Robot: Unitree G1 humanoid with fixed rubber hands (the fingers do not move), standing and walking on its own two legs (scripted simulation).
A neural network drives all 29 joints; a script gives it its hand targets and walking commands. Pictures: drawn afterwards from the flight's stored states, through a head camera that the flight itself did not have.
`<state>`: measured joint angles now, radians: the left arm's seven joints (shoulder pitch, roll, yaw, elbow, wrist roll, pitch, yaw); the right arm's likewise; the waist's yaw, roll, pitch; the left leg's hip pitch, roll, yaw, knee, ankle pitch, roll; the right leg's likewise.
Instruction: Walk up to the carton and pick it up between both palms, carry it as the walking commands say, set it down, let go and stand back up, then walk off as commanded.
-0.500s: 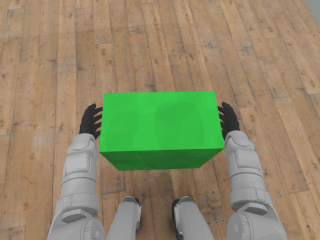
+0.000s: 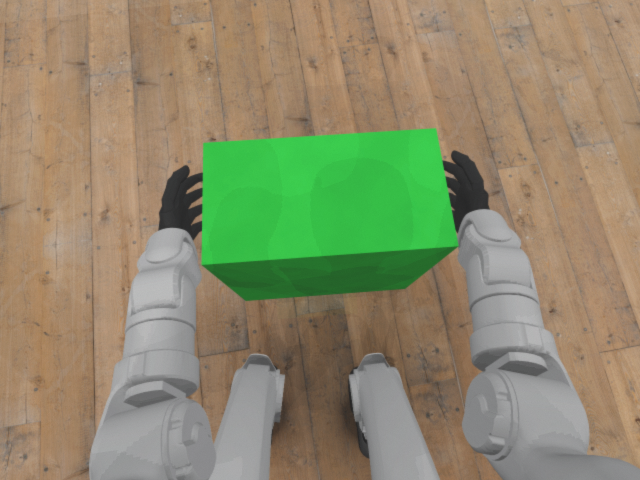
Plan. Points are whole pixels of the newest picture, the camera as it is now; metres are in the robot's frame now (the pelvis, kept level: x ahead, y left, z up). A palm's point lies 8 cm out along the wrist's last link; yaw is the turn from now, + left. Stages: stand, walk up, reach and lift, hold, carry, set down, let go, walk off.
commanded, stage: set down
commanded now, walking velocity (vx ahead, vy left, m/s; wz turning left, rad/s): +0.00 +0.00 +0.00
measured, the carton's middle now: (323, 230) +0.43 -0.01 -0.15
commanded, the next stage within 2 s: none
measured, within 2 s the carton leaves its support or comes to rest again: neither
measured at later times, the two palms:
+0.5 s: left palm (197, 232) +0.43 +0.18 -0.16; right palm (441, 217) +0.45 -0.19 -0.16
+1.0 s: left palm (214, 235) +0.45 +0.18 -0.26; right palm (424, 220) +0.48 -0.19 -0.25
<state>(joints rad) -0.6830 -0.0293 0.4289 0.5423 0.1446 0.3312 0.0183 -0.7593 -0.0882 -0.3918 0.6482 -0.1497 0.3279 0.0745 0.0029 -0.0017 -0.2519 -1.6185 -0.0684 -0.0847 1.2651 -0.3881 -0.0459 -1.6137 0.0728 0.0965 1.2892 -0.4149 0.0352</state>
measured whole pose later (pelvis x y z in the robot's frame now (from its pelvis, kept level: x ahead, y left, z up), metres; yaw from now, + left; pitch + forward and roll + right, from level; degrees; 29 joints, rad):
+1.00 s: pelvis -0.04 +0.00 -0.15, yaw +1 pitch +50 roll +1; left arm -1.02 0.09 0.44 0.67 0.05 0.31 0.07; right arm -1.12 -0.23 -0.33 0.79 -0.06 0.32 0.02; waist 0.01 0.02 -0.14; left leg -2.18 -0.12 -0.09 1.77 -0.46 -0.08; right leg -2.18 0.11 0.09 1.80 -0.50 0.06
